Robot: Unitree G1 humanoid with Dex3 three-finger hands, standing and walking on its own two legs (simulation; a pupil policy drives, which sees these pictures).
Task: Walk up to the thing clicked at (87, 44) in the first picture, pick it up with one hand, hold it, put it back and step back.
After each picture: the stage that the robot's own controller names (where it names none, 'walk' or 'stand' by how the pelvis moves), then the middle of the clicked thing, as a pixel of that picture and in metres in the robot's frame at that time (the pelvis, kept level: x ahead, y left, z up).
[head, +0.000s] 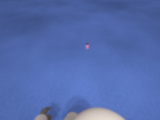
stand; (87, 45) +1.56 +0.07 -0.72
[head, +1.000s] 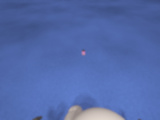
walk; (83, 52) +1.42 +0.24 -0.72
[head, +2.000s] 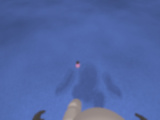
walk; (77, 64) +0.89 +0.26 -0.71
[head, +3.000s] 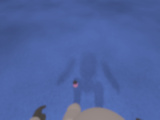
walk; (75, 83) +0.53 +0.21 -0.70
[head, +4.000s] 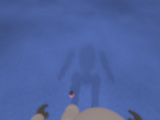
stand; (71, 94) +0.35 +0.19 -0.71
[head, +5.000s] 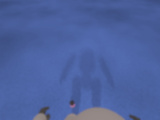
stand; (72, 103) +0.30 +0.19 -0.72
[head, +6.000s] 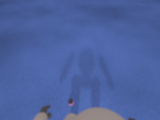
stand; (70, 102) +0.31 +0.21 -0.73
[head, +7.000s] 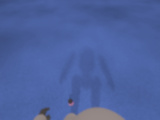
stand; (70, 102) +0.31 +0.22 -0.73
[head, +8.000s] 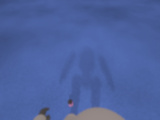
stand; (70, 102) +0.30 +0.22 -0.73
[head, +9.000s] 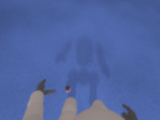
go down; (67, 88) +0.34 +0.21 -0.65
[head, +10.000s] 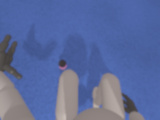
go down; (62, 64) +0.39 +0.22 -0.31
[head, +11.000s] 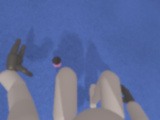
close in; (57, 62) +0.39 +0.24 -0.28
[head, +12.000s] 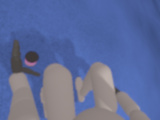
close; (31, 59) +0.38 +0.25 -0.22
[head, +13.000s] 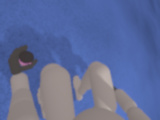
close; (26, 59) +0.38 +0.27 -0.22
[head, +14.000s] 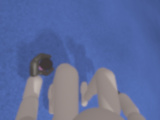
lift; (45, 64) +0.31 +0.26 -0.16
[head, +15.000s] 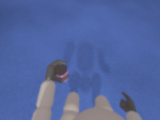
lift; (62, 73) +0.31 +0.19 +0.02
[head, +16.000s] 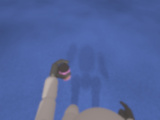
hold; (64, 72) +0.33 +0.18 +0.02
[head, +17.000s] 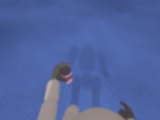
hold; (66, 75) +0.32 +0.17 +0.00
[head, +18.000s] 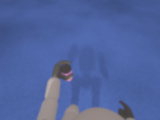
hold; (66, 73) +0.33 +0.17 +0.01
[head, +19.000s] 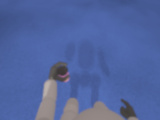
crouch; (63, 74) +0.32 +0.19 -0.03
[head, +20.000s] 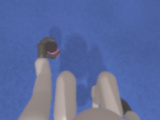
lower; (53, 50) +0.45 +0.23 -0.07
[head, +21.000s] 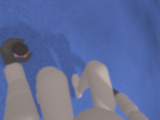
lower; (21, 52) +0.42 +0.27 -0.22
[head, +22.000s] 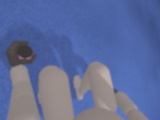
lower; (25, 54) +0.40 +0.27 -0.22
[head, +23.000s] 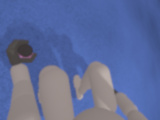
lower; (26, 53) +0.41 +0.27 -0.22
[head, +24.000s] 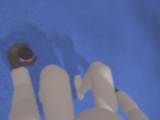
lower; (26, 56) +0.39 +0.27 -0.22
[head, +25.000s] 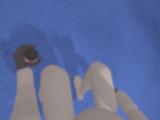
draw back; (31, 57) +0.39 +0.25 -0.22
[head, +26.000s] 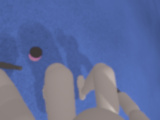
stand; (35, 54) +0.39 +0.26 -0.23
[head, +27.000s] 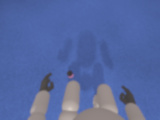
walk; (70, 74) +0.39 +0.20 -0.49
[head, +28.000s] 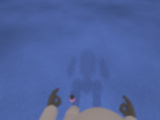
stand; (72, 98) +0.35 +0.18 -0.66
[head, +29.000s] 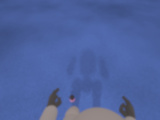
stand; (72, 98) +0.34 +0.18 -0.66
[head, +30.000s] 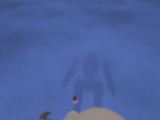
stand; (75, 99) +0.37 +0.17 -0.72
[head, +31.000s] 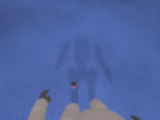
walk; (73, 85) +0.40 +0.13 -0.71
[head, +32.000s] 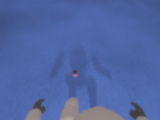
walk; (75, 73) +0.58 +0.20 -0.69
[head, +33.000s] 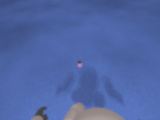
stand; (79, 64) +0.94 +0.25 -0.70
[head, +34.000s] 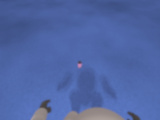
stand; (79, 64) +0.95 +0.18 -0.71
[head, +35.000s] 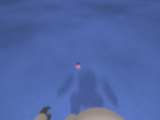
stand; (78, 65) +0.96 +0.21 -0.73
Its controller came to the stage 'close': yes
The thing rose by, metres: 0.72
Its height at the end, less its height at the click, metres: +0.00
